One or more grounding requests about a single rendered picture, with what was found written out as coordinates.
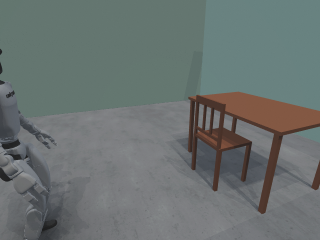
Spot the table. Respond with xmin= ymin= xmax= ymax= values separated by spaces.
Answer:
xmin=188 ymin=91 xmax=320 ymax=214

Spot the left robot hand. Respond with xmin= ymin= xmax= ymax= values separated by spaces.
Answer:
xmin=35 ymin=130 xmax=58 ymax=149

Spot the robot left shin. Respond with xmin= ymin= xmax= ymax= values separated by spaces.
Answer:
xmin=45 ymin=186 xmax=52 ymax=208

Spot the left robot forearm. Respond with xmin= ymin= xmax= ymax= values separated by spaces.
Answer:
xmin=18 ymin=110 xmax=41 ymax=135

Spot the robot torso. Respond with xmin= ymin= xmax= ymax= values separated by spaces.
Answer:
xmin=0 ymin=82 xmax=27 ymax=160

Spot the right robot forearm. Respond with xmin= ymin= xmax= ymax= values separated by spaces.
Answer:
xmin=0 ymin=143 xmax=24 ymax=179

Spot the chair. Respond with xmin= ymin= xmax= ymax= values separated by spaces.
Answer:
xmin=191 ymin=95 xmax=252 ymax=191

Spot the right robot hand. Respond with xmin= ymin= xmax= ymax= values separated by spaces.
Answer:
xmin=12 ymin=172 xmax=49 ymax=204

